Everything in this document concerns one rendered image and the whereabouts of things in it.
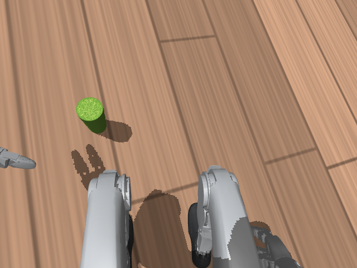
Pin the right robot foot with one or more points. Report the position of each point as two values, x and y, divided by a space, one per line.
199 260

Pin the cup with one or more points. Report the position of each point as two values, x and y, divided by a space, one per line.
91 112

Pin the right robot hand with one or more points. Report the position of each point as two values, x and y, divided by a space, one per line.
275 248

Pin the right robot arm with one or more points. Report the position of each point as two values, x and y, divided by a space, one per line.
286 262

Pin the left robot hand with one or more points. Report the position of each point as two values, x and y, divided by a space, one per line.
15 160

